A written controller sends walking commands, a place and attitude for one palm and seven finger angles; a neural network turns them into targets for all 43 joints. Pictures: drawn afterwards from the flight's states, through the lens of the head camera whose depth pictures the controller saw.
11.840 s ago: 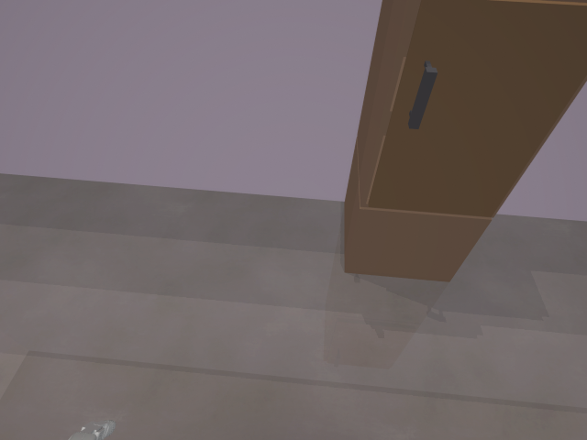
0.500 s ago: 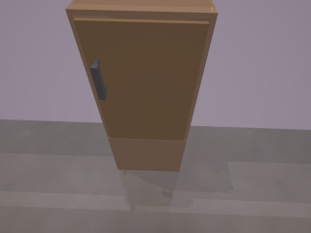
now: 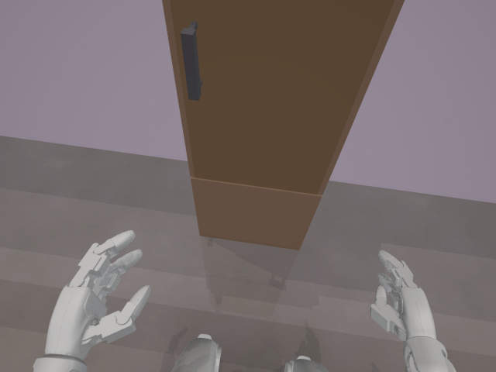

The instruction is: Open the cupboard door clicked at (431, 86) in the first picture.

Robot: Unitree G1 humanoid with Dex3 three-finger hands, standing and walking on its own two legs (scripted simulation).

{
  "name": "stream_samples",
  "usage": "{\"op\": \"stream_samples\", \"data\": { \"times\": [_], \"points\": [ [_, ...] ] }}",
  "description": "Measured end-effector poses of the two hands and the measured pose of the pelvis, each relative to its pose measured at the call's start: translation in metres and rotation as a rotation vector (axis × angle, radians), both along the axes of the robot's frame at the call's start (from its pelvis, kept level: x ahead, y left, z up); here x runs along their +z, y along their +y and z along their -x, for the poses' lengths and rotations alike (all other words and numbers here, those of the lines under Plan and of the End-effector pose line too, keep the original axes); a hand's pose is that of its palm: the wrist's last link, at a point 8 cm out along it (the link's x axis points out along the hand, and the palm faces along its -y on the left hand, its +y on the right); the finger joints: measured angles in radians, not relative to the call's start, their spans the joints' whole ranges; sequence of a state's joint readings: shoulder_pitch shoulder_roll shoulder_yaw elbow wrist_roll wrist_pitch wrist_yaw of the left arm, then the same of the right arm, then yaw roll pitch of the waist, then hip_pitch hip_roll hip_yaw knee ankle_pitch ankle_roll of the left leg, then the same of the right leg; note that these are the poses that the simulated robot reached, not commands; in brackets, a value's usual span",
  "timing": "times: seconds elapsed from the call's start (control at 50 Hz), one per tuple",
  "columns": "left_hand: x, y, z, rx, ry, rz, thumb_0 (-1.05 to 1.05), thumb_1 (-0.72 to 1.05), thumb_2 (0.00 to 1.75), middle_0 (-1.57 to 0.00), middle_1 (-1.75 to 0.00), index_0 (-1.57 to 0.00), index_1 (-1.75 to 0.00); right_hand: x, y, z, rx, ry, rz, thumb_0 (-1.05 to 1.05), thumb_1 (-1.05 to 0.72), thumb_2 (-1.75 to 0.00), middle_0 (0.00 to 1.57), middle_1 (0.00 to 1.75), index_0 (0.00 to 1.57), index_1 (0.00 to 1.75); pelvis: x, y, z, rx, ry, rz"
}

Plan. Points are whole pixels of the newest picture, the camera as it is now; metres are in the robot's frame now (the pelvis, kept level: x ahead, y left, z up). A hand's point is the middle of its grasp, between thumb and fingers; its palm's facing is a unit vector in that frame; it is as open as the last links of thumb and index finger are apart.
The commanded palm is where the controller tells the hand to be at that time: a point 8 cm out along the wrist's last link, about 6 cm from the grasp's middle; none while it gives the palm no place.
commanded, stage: raise the hand with hooked fingers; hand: left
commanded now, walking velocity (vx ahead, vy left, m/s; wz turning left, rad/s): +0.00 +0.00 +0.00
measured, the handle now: (194, 62) +0.64 +0.19 +0.15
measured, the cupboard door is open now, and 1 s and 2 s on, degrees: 0 0 0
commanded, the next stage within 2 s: move the hooked fingers beside the handle in 1.60 s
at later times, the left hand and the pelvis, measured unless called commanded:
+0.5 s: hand (103, 246) +0.25 +0.23 +0.10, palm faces -0.02 -1.00 -0.06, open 12.1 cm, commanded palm +0.22 +0.29 +0.11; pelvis +0.00 +0.02 +0.03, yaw -1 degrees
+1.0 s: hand (72, 187) +0.30 +0.27 +0.15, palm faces +0.02 -1.00 -0.05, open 13.9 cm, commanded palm +0.27 +0.32 +0.16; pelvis +0.02 +0.01 +0.06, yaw +0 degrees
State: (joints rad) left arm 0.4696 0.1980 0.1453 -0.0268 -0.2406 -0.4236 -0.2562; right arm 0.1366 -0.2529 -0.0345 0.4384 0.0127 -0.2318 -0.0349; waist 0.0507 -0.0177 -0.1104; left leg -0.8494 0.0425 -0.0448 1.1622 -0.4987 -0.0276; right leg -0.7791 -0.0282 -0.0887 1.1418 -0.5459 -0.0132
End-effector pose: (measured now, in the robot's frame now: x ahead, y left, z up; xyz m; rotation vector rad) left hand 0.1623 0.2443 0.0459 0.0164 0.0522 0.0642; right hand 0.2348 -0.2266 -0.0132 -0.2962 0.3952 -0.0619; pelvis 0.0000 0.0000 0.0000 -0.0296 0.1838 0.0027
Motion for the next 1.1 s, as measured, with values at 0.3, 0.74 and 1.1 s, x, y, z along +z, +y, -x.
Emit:
{"op": "stream_samples", "data": {
  "times": [0.3, 0.74, 1.1],
  "points": [
    [0.042, 0.026, -0.055, -0.084, 0.017, -0.037, 0.01, 0.16, 0.59, -0.25, -0.77, -0.25, -0.77, -0.042, 0.017, 0.112, -0.139, 0.312, -0.093, 0.02, -0.90, -0.89, 0.21, 0.30, 0.21, 0.30, 0.024, 0.011, 0.006, -0.011, -0.025, 0.014],
    [0.084, 0.061, -0.086, -0.052, -0.056, -0.053, 0.00, -0.35, 0.37, -0.29, -1.10, -0.29, -1.10, 0.007, 0.004, 0.057, -0.095, 0.165, -0.026, 0.02, -0.91, -0.90, 0.20, 0.30, 0.21, 0.30, 0.047, 0.015, -0.012, -0.004, -0.079, 0.007],
    [0.121, 0.086, -0.124, -0.050, -0.068, -0.033, -0.01, -0.50, 0.31, -0.30, -1.20, -0.30, -1.20, 0.004, -0.006, 0.064, -0.115, 0.240, -0.031, 0.02, -0.90, -0.89, 0.21, 0.30, 0.21, 0.30, 0.060, 0.007, -0.020, -0.009, -0.106, -0.004]
  ]
}}
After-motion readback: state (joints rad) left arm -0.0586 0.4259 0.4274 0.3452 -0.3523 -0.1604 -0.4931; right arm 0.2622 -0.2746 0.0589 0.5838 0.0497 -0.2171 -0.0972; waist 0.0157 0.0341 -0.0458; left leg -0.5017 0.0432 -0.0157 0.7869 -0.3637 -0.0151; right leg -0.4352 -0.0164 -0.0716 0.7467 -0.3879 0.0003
